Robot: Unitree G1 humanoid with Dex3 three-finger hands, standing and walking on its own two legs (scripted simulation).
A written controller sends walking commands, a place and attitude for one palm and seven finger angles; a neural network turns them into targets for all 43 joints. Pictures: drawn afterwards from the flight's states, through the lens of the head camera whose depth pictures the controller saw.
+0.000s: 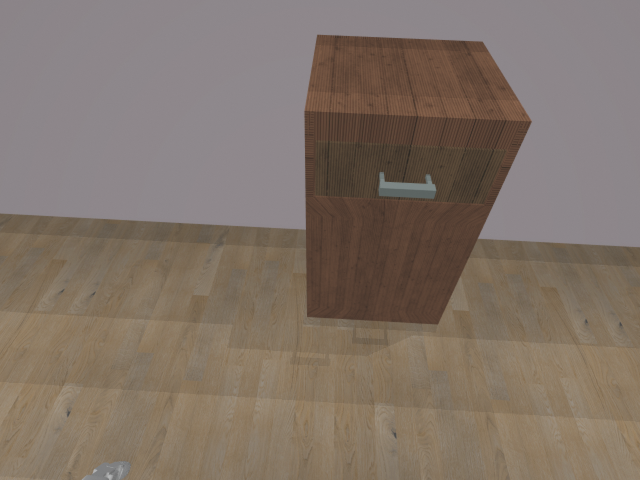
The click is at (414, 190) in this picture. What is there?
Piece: drawer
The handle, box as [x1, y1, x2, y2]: [378, 172, 435, 198]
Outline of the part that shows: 379,173 379,195 433,198 435,187 434,184 431,183 429,174 426,174 425,176 426,183 420,184 385,182 383,178 383,172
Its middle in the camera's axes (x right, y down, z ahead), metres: +0.20 -0.13 +0.91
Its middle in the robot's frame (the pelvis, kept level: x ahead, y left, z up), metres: +0.77 -0.17 -0.10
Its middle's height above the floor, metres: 0.67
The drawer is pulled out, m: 0.00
